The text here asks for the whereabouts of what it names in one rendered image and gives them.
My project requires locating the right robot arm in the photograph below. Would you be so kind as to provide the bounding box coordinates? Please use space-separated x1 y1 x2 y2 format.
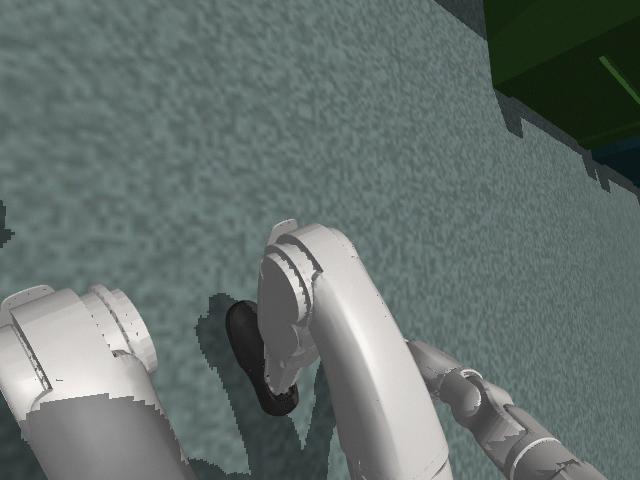
439 367 608 480

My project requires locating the armchair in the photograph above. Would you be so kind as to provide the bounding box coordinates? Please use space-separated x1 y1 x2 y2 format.
483 0 640 150
591 135 640 189

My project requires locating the right robot hand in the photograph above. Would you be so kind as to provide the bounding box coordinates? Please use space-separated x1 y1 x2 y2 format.
405 339 464 405

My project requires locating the right robot foot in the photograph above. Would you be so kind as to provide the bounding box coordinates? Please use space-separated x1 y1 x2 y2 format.
225 300 299 416

